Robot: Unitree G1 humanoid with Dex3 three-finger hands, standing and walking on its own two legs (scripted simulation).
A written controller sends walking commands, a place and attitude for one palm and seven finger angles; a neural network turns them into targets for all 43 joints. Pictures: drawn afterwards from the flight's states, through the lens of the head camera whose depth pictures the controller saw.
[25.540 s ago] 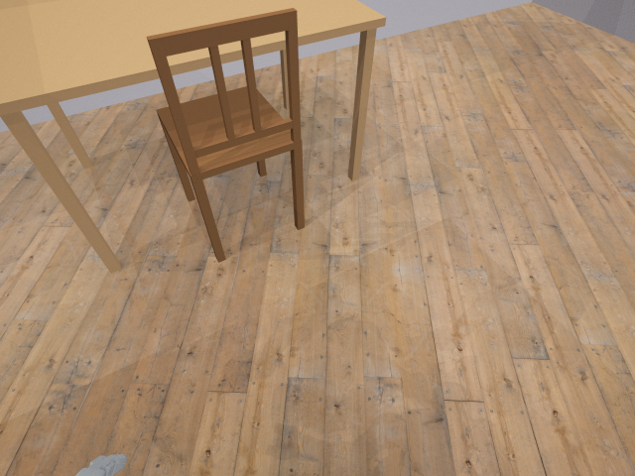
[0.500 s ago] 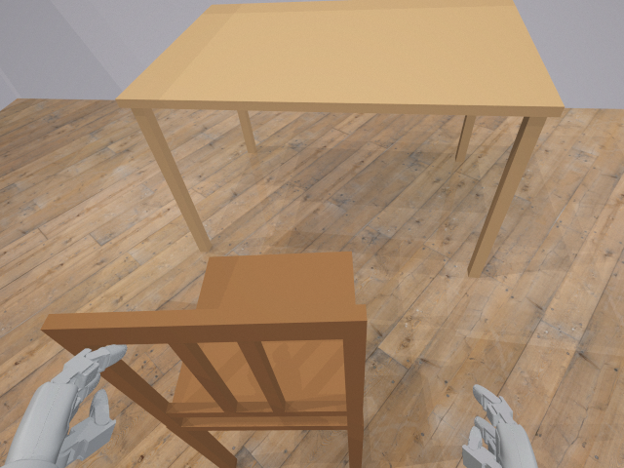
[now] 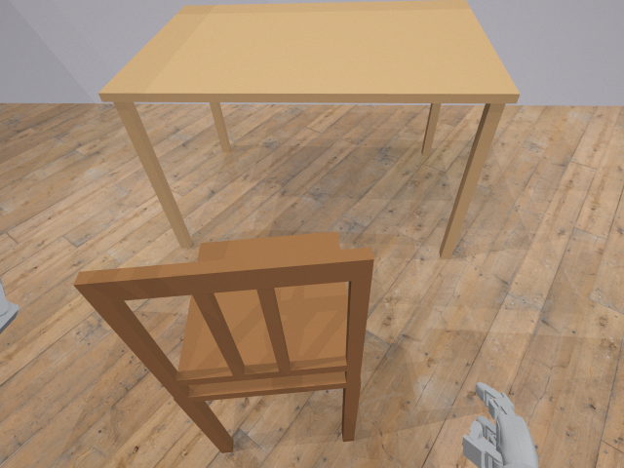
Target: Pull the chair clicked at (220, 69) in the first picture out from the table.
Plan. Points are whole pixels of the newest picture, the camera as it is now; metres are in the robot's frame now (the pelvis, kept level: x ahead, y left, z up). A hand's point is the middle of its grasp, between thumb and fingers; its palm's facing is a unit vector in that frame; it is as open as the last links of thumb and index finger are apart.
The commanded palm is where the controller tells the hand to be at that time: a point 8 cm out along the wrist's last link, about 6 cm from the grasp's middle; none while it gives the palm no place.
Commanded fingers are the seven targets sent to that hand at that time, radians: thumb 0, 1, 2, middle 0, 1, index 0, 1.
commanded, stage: step back with the hand held close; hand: left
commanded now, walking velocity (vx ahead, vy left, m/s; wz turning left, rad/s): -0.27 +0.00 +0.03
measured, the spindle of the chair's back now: (222, 336) +0.33 +0.19 -0.09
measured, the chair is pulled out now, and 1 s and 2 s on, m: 0.59 0.59 0.59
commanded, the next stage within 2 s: stop stepping back and stand still in 0.32 s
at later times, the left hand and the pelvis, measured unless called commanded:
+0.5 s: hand out of the picture +0.07 +0.31 +0.17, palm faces +0.50 -0.73 -0.47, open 7.4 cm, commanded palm +0.02 +0.34 +0.18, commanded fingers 0.00 0.90 0.90 -0.20 -0.30 -0.20 -0.30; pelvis -0.11 +0.04 -0.01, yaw +2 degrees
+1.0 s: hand out of the picture -0.03 +0.34 +0.17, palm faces +0.54 -0.75 -0.39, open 7.4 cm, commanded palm -0.10 +0.36 +0.18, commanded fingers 0.00 0.90 0.90 -0.20 -0.30 -0.20 -0.30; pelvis -0.22 +0.05 -0.01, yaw +4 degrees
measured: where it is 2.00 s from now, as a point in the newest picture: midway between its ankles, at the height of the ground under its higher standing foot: outside the picture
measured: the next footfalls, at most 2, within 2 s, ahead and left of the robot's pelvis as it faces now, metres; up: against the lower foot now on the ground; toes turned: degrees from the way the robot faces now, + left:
right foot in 0.30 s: -0.03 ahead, -0.12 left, +0.00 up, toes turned +2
left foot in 0.88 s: -0.15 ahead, +0.15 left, +0.00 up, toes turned +2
